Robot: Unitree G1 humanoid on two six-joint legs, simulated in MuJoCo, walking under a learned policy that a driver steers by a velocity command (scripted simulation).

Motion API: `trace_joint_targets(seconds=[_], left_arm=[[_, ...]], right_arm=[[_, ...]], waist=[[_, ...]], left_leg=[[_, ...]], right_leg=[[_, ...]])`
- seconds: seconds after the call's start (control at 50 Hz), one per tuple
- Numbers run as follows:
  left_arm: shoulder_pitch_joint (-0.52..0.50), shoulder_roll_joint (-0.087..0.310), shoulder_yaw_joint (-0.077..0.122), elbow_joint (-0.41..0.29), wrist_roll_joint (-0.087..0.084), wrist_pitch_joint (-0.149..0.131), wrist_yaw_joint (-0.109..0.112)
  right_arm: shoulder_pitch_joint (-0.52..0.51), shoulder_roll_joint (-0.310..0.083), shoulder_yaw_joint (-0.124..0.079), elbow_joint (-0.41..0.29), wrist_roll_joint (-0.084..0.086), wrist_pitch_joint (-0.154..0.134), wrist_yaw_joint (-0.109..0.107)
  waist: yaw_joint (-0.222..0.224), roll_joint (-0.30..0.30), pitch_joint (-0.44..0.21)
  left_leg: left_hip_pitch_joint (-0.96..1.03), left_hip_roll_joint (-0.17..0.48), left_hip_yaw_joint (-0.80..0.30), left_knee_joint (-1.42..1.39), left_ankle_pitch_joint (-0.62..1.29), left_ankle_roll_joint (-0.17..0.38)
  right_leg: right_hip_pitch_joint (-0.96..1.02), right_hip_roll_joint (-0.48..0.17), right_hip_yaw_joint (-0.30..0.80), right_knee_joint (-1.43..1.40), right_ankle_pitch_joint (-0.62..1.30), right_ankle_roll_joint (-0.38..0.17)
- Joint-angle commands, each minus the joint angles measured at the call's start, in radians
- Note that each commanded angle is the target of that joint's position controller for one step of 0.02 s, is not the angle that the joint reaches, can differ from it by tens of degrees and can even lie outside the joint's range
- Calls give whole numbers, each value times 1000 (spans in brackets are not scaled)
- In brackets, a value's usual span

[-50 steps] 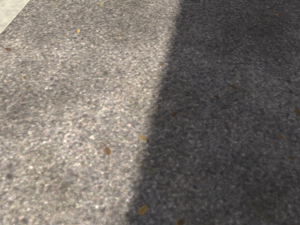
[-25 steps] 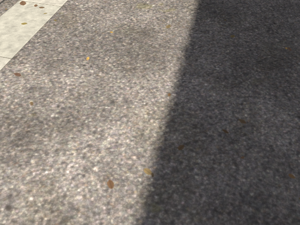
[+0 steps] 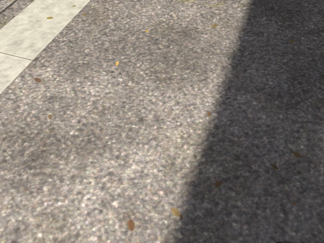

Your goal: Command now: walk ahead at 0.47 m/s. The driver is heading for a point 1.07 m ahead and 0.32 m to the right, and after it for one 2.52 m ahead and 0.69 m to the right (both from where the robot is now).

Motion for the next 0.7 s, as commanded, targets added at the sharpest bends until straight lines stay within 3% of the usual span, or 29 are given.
trace_joint_targets(seconds=[0.02,0.06,0.08,0.1,0.12,0.14,0.16,0.18,0.2,0.22,0.26,0.3,0.36,0.42,0.54,0.58,0.6,0.62,0.64,0.66,0.68,0.7], left_arm=[[23,173,40,-21,-9,-3,7],[0,196,51,-28,-4,7,7],[-15,195,51,-33,0,15,6],[-25,172,41,-45,7,21,4],[69,72,12,-65,16,15,-3],[129,20,-7,-36,-4,-5,-7],[48,129,26,-50,-30,-18,-6],[-32,150,33,-77,-41,-16,2],[-69,138,38,-80,-30,-6,14],[-61,129,50,-76,-19,12,22],[-25,85,53,-76,-18,52,25],[-51,82,61,-112,-12,75,31],[-138,100,68,-173,0,87,24],[-231,95,63,-220,1,90,5],[-342,126,74,-312,-2,106,-29],[-324,126,78,-326,-6,105,-41],[-285,143,86,-321,-2,101,-40],[-213,233,117,-311,2,97,-24],[-173,362,144,-319,17,99,-3],[-143,320,123,-331,35,84,-9],[-170,284,113,-341,29,68,-16],[-232,266,110,-353,12,58,-11]], right_arm=[[-116,-62,-4,-92,4,-14,16],[-38,-109,-25,-82,2,-16,17],[85,-145,-45,-49,1,-14,13],[251,-190,-67,-5,-7,-12,5],[397,-288,-87,18,-46,-12,-4],[406,-247,-69,25,-44,-7,-1],[324,-184,-47,8,-32,-8,2],[221,-140,-32,-14,-29,-9,-2],[158,-104,-20,-12,-32,-16,4],[121,-79,-14,-9,-38,-23,4],[91,-83,-15,-1,-59,-25,3],[78,-115,-21,2,-64,-24,-12],[80,-145,-29,3,-56,-5,-46],[89,-173,-36,1,-45,20,-70],[132,-216,-55,-6,-18,73,-79],[118,-222,-59,-18,-4,86,-82],[137,-213,-59,-13,0,92,-83],[189,-189,-55,-9,-17,91,-78],[153,-127,-35,-66,-58,79,-65],[95,-122,-30,-91,-50,68,-55],[51,-159,-40,-97,-20,65,-46],[49,-156,-40,-92,-8,66,-49]], waist=[[-43,-96,118],[-100,-126,39],[-167,-136,-39],[-242,-128,-136],[-220,58,-316],[-200,212,-478],[-197,127,-357],[-161,85,-218],[-124,9,-138],[-88,22,-105],[-47,55,-71],[-27,59,-46],[-35,56,-46],[-66,50,-46],[-98,57,-37],[-74,61,-48],[-53,37,-69],[-41,-90,-129],[-71,-356,-155],[-31,-285,-274],[-26,-175,-250],[-54,-127,-200]], left_leg=[[25,-20,1,-70,-1,33],[168,-66,31,-70,-67,66],[332,-100,55,-68,-89,90],[599,-62,8,-59,-40,125],[1017,223,-357,-44,31,252],[1107,389,-715,-212,105,348],[957,348,-576,-223,179,292],[788,314,-384,-228,282,248],[633,265,-254,-259,358,215],[529,225,-166,-289,349,184],[389,196,-73,-341,335,184],[351,203,-20,-374,339,210],[390,199,48,-390,252,204],[427,201,91,-396,156,196],[580,266,83,-277,126,167],[606,265,96,-185,160,123],[583,232,129,-90,167,77],[482,148,185,117,72,1],[121,-13,224,441,-521,-89],[-7,-94,9,636,-772,-100],[-49,-68,-61,694,-715,-84],[-71,-47,-77,664,-621,-73]], right_leg=[[-54,-289,103,-27,449,-138],[1,-294,85,98,752,-115],[-12,-266,58,251,902,-97],[-149,-213,45,484,865,-59],[-522,-79,9,889,448,6],[-659,52,139,1162,-281,29],[-706,-8,220,1242,-265,17],[-721,-62,168,1218,-206,14],[-680,-101,145,1149,-158,20],[-619,-136,143,1082,-123,18],[-524,-136,120,1047,-81,19],[-557,-134,114,999,-29,32],[-605,-152,101,827,105,49],[-587,-150,62,685,177,51],[-602,-111,-1,535,28,22],[-543,-83,-31,413,56,-8],[-444,-57,-33,306,169,-35],[-260,-103,86,238,490,-87],[-29,-347,444,273,972,-248],[21,-440,600,240,937,-388],[11,-392,507,228,895,-355],[-34,-332,419,230,797,-291]])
